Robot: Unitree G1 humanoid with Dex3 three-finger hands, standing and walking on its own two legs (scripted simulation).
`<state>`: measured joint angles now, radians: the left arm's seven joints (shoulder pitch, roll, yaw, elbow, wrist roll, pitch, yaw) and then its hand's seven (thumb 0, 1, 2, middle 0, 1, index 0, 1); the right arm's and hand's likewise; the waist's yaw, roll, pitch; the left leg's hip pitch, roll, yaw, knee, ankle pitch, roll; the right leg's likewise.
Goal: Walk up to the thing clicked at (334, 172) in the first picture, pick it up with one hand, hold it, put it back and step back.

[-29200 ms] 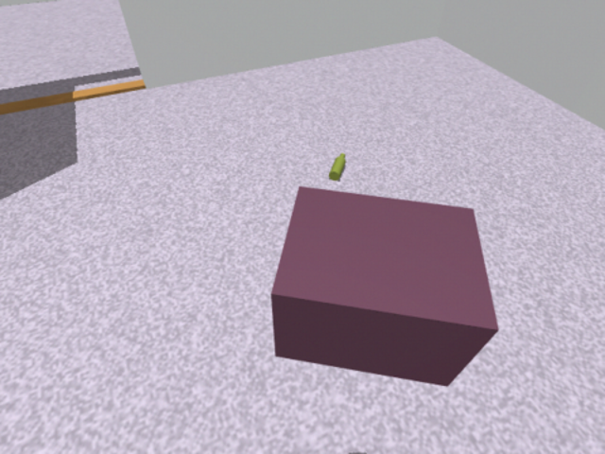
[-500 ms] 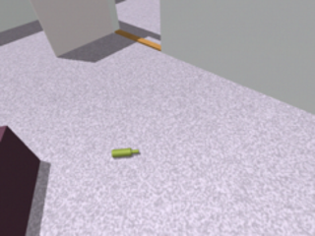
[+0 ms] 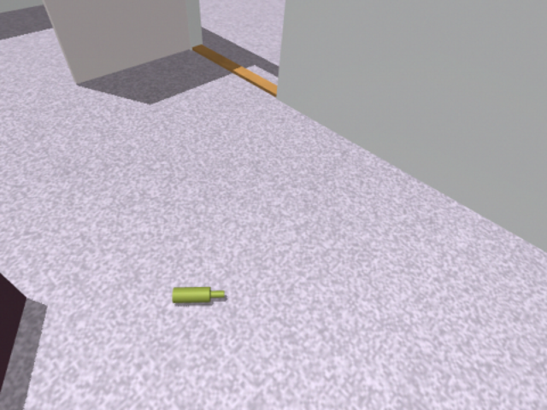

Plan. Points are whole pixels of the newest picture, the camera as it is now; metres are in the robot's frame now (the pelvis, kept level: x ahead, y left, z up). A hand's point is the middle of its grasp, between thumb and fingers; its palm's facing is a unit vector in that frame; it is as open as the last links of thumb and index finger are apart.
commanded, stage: walk up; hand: left
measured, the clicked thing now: (199, 294) +0.65 +0.24 -0.74
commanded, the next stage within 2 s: none
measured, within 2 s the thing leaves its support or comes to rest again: neither
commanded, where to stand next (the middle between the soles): +0.26 +0.00 m, yaw +0 degrees
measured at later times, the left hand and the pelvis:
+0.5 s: hand (101, 394) +0.18 +0.26 -0.12, palm faces -0.02 -0.90 -0.44, open 7.3 cm; pelvis +0.14 -0.03 +0.00, yaw +0 degrees
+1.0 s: hand (122, 341) +0.27 +0.26 -0.15, palm faces -0.05 -0.93 -0.37, open 7.3 cm; pelvis +0.21 +0.00 +0.00, yaw -1 degrees
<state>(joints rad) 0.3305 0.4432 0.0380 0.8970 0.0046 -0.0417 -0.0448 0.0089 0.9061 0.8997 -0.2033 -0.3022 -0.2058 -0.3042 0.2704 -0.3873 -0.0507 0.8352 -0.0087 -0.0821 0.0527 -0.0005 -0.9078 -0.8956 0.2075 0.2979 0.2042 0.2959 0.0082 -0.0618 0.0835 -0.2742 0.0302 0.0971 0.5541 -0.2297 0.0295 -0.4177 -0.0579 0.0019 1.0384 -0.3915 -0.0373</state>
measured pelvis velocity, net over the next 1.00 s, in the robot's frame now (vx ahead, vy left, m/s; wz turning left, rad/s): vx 0.21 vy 0.00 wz -0.02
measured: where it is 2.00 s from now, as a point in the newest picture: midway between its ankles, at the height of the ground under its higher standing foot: outside the picture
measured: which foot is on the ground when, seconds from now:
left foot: down 0.00-0.24, up 0.26-0.56, down 0.58-1.00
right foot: up 0.00-0.20, down 0.22-1.00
